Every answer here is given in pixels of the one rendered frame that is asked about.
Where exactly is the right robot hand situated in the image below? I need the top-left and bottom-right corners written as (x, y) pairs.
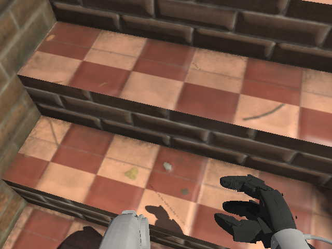
top-left (214, 174), bottom-right (297, 248)

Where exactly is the left robot thigh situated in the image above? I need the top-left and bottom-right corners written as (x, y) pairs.
top-left (98, 213), bottom-right (150, 249)

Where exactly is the robot right forearm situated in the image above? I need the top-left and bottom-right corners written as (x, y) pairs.
top-left (271, 228), bottom-right (316, 249)

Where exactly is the left robot shin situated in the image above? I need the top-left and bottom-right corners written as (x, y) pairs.
top-left (109, 210), bottom-right (138, 223)

